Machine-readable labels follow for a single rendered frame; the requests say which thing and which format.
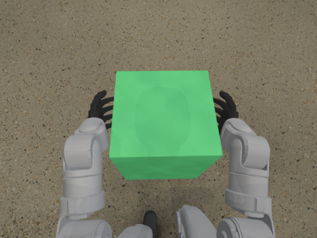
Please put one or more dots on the left robot hand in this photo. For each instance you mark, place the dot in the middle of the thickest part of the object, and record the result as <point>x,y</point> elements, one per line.
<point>97,110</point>

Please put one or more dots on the robot right upper arm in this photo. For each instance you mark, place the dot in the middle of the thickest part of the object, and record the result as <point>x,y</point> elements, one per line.
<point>233,227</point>

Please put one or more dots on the left robot forearm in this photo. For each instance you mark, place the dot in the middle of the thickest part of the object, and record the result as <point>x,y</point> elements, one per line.
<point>82,168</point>

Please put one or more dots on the robot right thigh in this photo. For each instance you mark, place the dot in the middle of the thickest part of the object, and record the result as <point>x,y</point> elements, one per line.
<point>192,222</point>

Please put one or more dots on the carton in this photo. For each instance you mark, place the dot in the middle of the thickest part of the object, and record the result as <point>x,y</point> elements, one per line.
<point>163,124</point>

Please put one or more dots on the left robot foot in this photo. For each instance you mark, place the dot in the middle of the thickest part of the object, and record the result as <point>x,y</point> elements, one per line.
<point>150,220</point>

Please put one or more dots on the robot left upper arm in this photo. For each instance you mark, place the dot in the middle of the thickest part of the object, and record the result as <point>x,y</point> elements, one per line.
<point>86,229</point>

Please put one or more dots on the right robot hand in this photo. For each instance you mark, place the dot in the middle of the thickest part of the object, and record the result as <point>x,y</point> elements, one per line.
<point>229,109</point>

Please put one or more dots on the right robot forearm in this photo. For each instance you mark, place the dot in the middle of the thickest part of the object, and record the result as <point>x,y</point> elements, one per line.
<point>247,191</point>

